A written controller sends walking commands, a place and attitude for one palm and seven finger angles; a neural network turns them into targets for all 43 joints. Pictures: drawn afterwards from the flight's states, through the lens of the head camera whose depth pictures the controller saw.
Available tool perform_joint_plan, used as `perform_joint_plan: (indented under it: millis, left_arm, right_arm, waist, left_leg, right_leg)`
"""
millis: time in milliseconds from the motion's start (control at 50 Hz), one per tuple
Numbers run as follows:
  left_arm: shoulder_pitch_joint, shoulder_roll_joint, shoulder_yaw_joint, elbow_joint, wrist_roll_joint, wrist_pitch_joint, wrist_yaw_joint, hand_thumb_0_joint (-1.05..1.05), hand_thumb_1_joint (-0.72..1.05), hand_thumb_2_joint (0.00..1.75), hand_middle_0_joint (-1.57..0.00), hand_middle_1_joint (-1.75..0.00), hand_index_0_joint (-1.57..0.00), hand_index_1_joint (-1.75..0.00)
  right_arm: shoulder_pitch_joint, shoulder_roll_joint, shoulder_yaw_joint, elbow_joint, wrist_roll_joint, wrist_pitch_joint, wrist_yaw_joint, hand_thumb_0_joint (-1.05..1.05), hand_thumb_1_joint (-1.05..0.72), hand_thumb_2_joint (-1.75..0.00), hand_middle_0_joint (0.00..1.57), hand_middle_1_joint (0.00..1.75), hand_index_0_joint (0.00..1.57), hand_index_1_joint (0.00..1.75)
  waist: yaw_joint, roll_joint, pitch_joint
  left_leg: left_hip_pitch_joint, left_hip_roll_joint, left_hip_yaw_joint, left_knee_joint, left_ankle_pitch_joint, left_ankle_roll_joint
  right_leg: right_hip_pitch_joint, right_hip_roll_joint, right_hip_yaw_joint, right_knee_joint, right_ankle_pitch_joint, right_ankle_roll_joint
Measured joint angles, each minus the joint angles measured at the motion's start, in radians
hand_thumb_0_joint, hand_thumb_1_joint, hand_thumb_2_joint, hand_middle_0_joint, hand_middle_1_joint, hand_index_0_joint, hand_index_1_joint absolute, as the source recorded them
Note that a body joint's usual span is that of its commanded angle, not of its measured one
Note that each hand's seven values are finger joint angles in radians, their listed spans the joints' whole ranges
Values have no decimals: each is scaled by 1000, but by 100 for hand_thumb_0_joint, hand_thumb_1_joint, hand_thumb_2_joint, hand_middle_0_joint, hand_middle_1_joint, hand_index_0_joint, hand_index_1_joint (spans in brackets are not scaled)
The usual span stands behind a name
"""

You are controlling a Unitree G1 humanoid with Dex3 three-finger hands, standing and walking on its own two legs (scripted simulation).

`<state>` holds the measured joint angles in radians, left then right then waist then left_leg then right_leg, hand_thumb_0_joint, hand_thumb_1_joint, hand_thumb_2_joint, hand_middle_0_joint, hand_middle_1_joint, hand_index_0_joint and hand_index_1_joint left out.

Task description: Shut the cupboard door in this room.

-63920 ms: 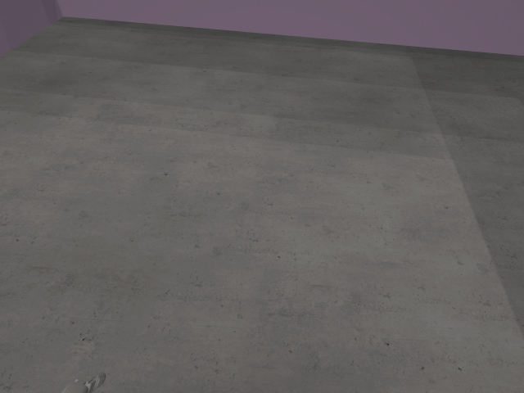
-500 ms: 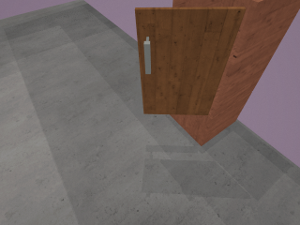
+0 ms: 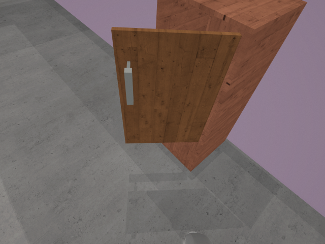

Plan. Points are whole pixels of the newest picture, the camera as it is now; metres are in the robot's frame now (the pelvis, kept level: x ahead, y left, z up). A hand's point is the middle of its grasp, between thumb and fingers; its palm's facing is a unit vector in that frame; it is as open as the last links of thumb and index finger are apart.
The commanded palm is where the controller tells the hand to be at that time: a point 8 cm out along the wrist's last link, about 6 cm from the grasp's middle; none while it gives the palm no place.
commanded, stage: take the last steps up to it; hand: left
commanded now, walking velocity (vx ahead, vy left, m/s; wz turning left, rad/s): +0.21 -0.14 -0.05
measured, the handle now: (129, 83) +0.59 +0.14 +0.02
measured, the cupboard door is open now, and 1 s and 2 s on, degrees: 52 52 52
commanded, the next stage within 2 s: come to a stop and stand still in 0.12 s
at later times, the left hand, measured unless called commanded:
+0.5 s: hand (132, 220) +0.21 +0.09 -0.17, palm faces +0.05 -0.98 -0.21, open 7.2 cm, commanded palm none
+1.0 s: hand out of the picture +0.12 +0.13 -0.18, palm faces +0.05 -0.97 -0.25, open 7.4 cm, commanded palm none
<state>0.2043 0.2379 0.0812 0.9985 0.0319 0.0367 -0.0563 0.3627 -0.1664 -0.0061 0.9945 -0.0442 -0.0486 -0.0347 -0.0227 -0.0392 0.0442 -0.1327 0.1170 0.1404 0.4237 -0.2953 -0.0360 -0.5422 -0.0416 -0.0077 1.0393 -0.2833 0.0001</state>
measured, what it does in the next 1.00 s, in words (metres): walks ahead: right foot, then left foot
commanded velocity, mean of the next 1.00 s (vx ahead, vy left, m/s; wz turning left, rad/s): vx -0.07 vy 0.04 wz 0.00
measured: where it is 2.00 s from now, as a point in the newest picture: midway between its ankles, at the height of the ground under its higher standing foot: outside the picture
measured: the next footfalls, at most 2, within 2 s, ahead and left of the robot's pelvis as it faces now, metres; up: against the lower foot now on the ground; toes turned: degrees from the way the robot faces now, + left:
right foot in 0.18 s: +0.20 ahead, -0.19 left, +0.00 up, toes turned -6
left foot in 0.68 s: +0.17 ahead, +0.06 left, +0.00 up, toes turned +3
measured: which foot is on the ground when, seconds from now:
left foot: down 0.00-0.18, up 0.20-0.66, down 0.68-1.00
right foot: up 0.00-0.16, down 0.18-0.68, up 0.70-0.92, down 0.94-1.00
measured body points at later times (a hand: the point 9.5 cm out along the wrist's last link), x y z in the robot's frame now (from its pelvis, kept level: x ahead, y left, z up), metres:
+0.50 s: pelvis +0.13 -0.09 +0.00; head +0.17 -0.10 +0.44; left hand +0.21 +0.14 -0.15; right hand +0.21 -0.33 -0.16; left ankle +0.14 +0.01 -0.70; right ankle +0.16 -0.18 -0.74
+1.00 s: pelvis +0.10 -0.07 -0.01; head +0.12 -0.08 +0.44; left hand +0.12 +0.18 -0.16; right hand +0.17 -0.30 -0.16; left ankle +0.13 +0.05 -0.74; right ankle +0.08 -0.18 -0.74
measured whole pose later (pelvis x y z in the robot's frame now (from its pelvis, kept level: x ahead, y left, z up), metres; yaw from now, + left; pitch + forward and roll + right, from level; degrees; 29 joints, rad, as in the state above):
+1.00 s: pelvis +0.10 -0.07 -0.01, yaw +1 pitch -1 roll +0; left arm 0.24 0.20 0.03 1.05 0.02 0.03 0.02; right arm 0.17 -0.18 -0.01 1.01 -0.01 0.03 -0.02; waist 0.01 0.02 0.06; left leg -0.27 0.01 0.04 0.51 -0.21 0.00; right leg -0.19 0.00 0.01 0.52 -0.32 -0.01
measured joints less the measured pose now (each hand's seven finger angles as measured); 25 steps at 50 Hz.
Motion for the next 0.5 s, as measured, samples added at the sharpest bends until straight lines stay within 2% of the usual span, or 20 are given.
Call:
perform_joint_plan:
  millis: [80,160,180,200,240,280,300,360,420,500]
  left_arm:
    - [-60,1,-8,-24,-6,-6,0,1,91,90,-20,-30,-20,-29]
    - [-94,0,-15,-37,-7,-25,-1,0,91,90,-20,-30,-20,-29]
    - [-94,4,-16,-42,-6,-40,0,0,91,90,-20,-30,-20,-29]
    - [-101,-6,-14,-38,-5,-57,9,0,91,90,-20,-30,-20,-29]
    - [-109,-34,-23,-29,-11,-71,24,0,91,90,-20,-30,-20,-29]
    - [-105,-57,-34,-19,-13,-69,38,0,91,90,-20,-30,-20,-29]
    - [-100,-67,-40,-12,-14,-66,46,0,91,90,-20,-30,-20,-29]
    - [-81,-89,-46,2,-14,-59,67,0,92,90,-20,-30,-21,-29]
    - [-72,-87,-46,5,-10,-53,76,-1,93,90,-21,-30,-21,-30]
    - [-62,-85,-40,8,-7,-41,81,-1,93,90,-21,-30,-21,-30]
  right_arm:
    - [36,4,-8,29,-1,10,8,0,-90,-90,20,30,20,30]
    - [68,-3,-21,55,5,29,17,0,-90,-90,20,30,20,30]
    - [80,-3,-23,63,9,33,21,0,-90,-90,20,30,20,30]
    - [67,-12,-26,77,16,43,24,0,-90,-90,20,30,20,30]
    - [22,-32,-32,84,26,66,23,0,-90,-90,20,30,20,30]
    - [-20,-42,-35,74,28,67,19,0,-91,-90,20,30,20,30]
    - [-39,-44,-34,66,28,64,17,0,-91,-90,20,30,20,30]
    - [-90,-42,-26,36,33,59,10,0,-91,-90,20,30,20,30]
    - [-139,-36,-24,14,38,69,10,0,-91,-90,19,30,20,30]
    - [-205,-34,-31,-14,34,93,15,0,-91,-90,19,30,20,30]
  waist:
    - [-19,22,30]
    - [-41,41,44]
    - [-40,36,39]
    - [-30,50,47]
    - [-31,80,71]
    - [-31,88,78]
    - [-29,86,77]
    - [-17,73,56]
    - [8,63,39]
    - [35,56,32]
  left_leg:
    - [62,30,15,-27,-26,-37]
    - [92,64,19,44,-111,-82]
    - [76,69,15,110,-146,-77]
    - [36,75,-15,229,-198,-52]
    - [-75,46,-94,498,-266,-5]
    - [-177,6,-110,661,-234,12]
    - [-214,-9,-104,685,-212,12]
    - [-272,-46,-84,595,-171,6]
    - [-280,-77,-82,467,-154,-4]
    - [-289,-111,-97,438,-160,-11]
  right_leg:
    - [-11,-31,-27,-212,67,2]
    - [72,-16,-63,-417,115,-14]
    - [106,-14,-64,-460,123,-25]
    - [97,0,-66,-424,103,-32]
    - [110,19,-81,-390,64,-38]
    - [151,26,-93,-437,69,-38]
    - [174,28,-98,-469,79,-40]
    - [224,33,-107,-549,100,-54]
    - [252,37,-113,-579,100,-60]
    - [268,34,-119,-578,86,-60]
